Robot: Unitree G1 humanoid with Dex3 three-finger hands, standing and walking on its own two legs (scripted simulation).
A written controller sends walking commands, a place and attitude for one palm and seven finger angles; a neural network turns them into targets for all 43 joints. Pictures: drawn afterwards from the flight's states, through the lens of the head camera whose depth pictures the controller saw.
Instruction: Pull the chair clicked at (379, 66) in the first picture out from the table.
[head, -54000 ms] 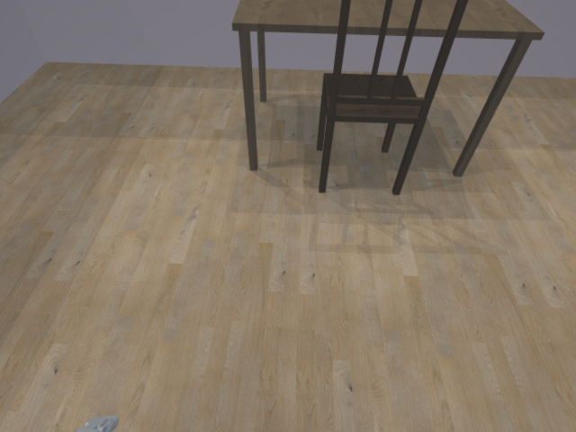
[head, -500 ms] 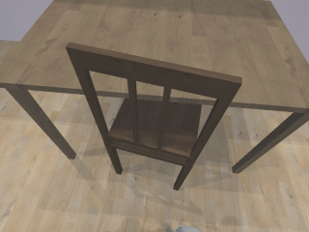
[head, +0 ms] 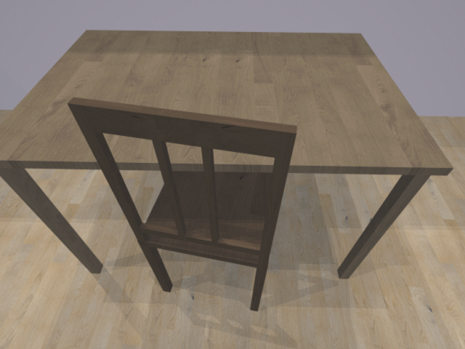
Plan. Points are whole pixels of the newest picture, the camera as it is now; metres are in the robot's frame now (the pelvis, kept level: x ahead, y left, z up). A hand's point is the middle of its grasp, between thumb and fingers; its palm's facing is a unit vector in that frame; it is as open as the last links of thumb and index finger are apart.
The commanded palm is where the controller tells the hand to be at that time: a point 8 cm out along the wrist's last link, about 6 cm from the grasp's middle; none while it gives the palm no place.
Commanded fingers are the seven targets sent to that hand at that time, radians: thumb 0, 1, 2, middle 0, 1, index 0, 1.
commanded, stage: come to a stop and stand still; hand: left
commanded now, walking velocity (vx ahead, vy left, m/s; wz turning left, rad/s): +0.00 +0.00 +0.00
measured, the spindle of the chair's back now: (172, 194) +0.46 +0.15 -0.06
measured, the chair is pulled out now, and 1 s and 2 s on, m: -0.05 -0.05 -0.05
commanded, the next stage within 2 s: look again from close up in 0.10 s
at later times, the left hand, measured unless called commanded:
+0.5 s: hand out of the picture +0.00 +0.23 -0.17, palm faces -0.01 -0.96 -0.26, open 7.4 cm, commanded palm none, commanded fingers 0.00 0.90 0.90 -0.20 -0.30 -0.20 -0.30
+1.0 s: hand out of the picture +0.05 +0.25 -0.17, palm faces -0.04 -0.96 -0.29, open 7.4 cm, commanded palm none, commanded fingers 0.00 0.90 0.90 -0.20 -0.30 -0.20 -0.30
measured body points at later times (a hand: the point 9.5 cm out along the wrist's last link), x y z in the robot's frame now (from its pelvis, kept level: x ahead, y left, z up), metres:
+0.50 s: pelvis -0.01 +0.04 +0.00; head +0.02 +0.02 +0.44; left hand +0.00 +0.28 -0.15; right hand +0.04 -0.20 -0.17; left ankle -0.02 +0.17 -0.74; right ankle -0.03 -0.09 -0.74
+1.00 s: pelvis -0.01 +0.05 +0.00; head +0.02 +0.04 +0.45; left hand +0.05 +0.30 -0.14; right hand +0.05 -0.19 -0.16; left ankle -0.02 +0.17 -0.74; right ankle -0.03 -0.09 -0.74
